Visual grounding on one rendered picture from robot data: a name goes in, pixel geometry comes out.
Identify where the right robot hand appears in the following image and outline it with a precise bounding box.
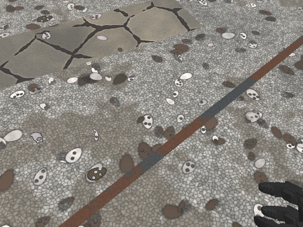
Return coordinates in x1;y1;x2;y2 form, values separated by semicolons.
254;181;303;227

